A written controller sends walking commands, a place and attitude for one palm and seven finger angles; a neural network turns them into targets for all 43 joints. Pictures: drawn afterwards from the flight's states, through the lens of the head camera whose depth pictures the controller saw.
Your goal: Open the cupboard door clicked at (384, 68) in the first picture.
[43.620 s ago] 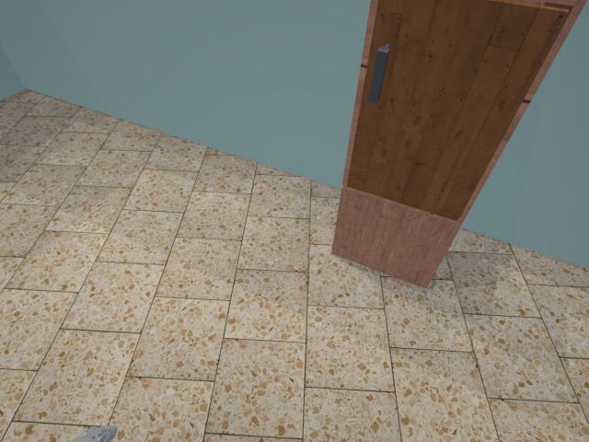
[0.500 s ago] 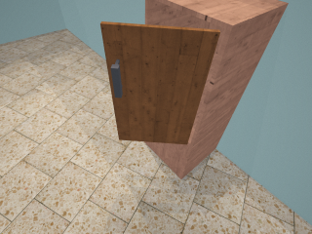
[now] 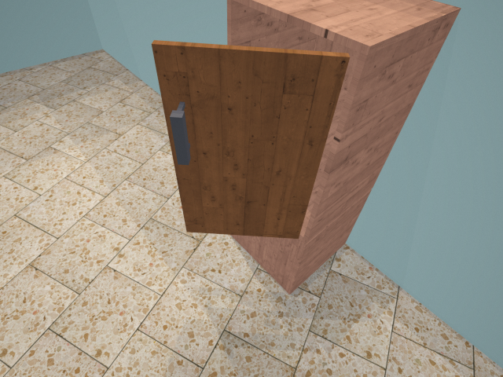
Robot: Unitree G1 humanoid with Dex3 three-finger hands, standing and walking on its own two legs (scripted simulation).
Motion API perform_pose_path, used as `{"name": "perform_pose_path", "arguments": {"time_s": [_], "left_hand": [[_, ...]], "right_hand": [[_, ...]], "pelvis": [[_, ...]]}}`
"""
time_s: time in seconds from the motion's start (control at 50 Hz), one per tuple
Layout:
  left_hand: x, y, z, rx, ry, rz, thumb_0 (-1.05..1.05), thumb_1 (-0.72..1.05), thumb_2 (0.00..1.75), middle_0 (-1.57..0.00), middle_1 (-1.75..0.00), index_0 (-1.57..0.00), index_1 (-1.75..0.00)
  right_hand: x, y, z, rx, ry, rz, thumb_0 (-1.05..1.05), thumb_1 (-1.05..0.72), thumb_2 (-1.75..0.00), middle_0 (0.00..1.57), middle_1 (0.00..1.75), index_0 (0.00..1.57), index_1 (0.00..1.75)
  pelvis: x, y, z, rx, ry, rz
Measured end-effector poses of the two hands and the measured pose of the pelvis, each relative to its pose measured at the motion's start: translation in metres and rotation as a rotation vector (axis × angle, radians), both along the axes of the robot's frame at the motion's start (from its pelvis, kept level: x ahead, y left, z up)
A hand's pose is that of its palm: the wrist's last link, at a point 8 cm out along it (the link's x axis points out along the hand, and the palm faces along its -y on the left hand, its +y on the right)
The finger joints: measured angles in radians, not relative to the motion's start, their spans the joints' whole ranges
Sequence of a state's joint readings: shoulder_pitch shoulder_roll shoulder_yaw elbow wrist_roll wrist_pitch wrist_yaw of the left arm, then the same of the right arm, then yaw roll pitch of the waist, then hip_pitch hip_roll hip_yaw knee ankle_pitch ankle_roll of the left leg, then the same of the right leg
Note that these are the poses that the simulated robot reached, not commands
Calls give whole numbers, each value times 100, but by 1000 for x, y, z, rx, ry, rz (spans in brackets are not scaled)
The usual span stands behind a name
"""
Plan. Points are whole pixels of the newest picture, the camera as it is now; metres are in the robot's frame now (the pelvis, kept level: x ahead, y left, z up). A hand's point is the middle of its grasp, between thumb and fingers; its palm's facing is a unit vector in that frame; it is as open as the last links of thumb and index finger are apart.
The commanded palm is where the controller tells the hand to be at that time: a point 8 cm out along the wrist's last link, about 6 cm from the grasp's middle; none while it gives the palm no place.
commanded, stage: come to a stop and stand still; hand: left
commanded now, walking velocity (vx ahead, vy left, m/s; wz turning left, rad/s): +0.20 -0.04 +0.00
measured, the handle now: (182, 133) +0.57 +0.19 +0.07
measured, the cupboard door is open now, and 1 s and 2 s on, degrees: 46 46 46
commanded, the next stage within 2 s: look again from close up in 1.02 s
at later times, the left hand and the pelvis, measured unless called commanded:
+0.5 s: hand out of the picture +0.05 +0.16 -0.18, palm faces +0.02 -0.98 -0.20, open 7.3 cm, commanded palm none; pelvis +0.04 -0.01 -0.01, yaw -1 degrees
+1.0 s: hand out of the picture -0.02 +0.18 -0.17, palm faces +0.02 -0.98 -0.18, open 7.4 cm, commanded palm none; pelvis -0.01 +0.00 +0.00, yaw +0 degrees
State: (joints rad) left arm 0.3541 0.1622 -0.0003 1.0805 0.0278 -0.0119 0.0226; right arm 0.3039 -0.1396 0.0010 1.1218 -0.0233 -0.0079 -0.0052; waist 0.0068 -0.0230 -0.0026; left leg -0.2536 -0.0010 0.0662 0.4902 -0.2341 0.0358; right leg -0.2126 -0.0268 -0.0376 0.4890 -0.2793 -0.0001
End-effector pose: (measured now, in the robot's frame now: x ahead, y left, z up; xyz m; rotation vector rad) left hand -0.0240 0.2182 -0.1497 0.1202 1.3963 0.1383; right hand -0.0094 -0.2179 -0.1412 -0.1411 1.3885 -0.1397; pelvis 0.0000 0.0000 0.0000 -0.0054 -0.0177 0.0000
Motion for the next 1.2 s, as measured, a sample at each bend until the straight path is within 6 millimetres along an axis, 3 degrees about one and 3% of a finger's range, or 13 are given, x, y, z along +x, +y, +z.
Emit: {"name": "perform_pose_path", "arguments": {"time_s": [0.16, 0.32, 0.4, 0.5, 0.66, 0.8, 1.08, 1.2], "left_hand": [[1, -10, -6, -30, 73, 24, 0, 91, 90, -20, -30, -20, -30], [33, -24, -2, -17, 64, 22, 0, 91, 90, -20, -30, -20, -30], [53, -24, 0, -7, 15, 12, 0, 91, 90, -20, -30, -20, -30], [65, -7, -3, 35, -27, -6, 1, 93, 90, -20, -30, -20, -30], [74, 12, 4, 58, -117, -28, 1, 92, 90, -20, -30, -20, -30], [57, 12, 9, 36, -127, -35, 0, 91, 90, -20, -30, -20, -30], [-14, 4, 5, 3, 39, 0, 0, 91, 90, -20, -30, -20, -30], [-15, 19, 7, 49, 16, -19, 0, 91, 90, -20, -30, -20, -30]], "right_hand": [[13, 3, -4, 2, 23, -23, 0, -91, -90, 20, 29, 20, 30], [40, 1, -6, -1, 39, -26, 1, -92, -89, 20, 30, 20, 30], [53, -10, -3, -24, 19, -31, 2, -93, -89, 20, 30, 20, 30], [69, -21, -3, -48, -48, -23, 1, -93, -89, 20, 30, 20, 30], [77, -13, 2, -33, -139, 14, 0, -91, -90, 19, 29, 20, 29], [62, -8, 8, -27, -146, 29, 0, -93, -89, 20, 30, 20, 30], [-1, -2, 6, -16, 5, 7, 0, -91, -90, 20, 30, 20, 30], [4, -12, 1, -31, -53, 15, 0, -91, -89, 20, 30, 20, 30]], "pelvis": [[29, -1, -6, 5, 14, -9], [51, -9, -3, 7, 23, -7], [49, -10, -1, 7, 25, -5], [39, -10, -6, 15, 22, -12], [16, -3, -3, 9, -5, -10], [2, 2, 2, 6, -3, -5], [-7, 3, 5, 4, -5, 2], [-12, 4, -2, -2, -4, 22]]}}
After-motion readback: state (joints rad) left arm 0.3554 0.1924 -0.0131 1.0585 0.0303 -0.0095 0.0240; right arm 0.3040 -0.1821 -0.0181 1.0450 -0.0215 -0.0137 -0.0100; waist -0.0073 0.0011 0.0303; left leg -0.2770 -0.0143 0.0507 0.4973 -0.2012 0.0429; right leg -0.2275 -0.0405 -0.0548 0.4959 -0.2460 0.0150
